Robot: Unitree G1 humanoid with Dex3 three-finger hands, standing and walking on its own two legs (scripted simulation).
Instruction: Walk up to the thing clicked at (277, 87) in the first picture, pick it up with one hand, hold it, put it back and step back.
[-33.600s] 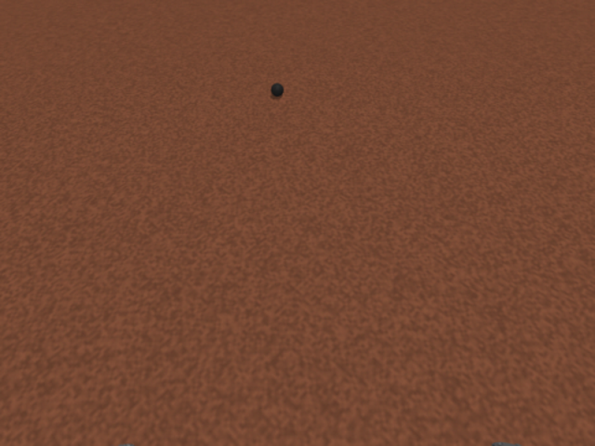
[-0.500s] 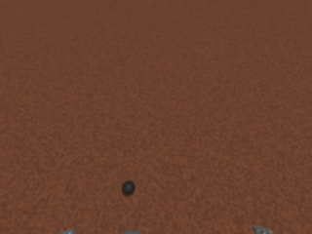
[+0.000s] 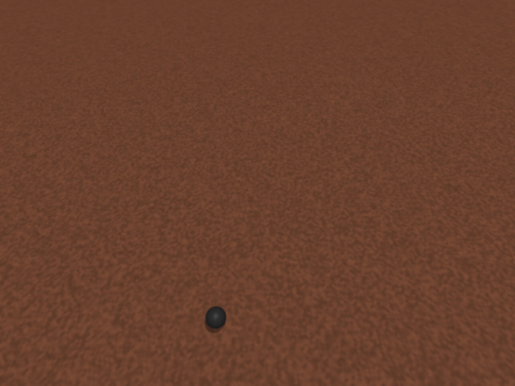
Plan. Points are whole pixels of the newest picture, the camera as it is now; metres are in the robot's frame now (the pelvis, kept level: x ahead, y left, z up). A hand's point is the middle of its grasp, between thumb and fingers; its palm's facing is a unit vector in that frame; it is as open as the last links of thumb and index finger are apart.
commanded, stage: stand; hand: left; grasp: from above
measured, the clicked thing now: (215, 317) +0.46 +0.21 -0.74
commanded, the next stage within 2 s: step back in 1.60 s
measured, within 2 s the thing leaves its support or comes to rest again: neither
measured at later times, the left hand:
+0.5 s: hand out of the picture +0.06 +0.24 -0.16, palm faces +0.03 -0.94 -0.34, open 7.4 cm
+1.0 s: hand out of the picture +0.08 +0.24 -0.15, palm faces +0.02 -0.94 -0.34, open 7.4 cm
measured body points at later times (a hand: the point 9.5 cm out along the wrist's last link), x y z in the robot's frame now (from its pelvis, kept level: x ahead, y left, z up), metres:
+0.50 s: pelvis +0.01 -0.01 +0.00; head +0.01 -0.01 +0.45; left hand +0.06 +0.29 -0.13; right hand +0.07 -0.30 -0.14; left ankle +0.02 +0.13 -0.74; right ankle +0.00 -0.13 -0.74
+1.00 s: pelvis +0.02 -0.01 +0.00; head +0.02 -0.01 +0.45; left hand +0.08 +0.29 -0.13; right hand +0.09 -0.30 -0.14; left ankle +0.02 +0.13 -0.74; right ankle +0.00 -0.13 -0.74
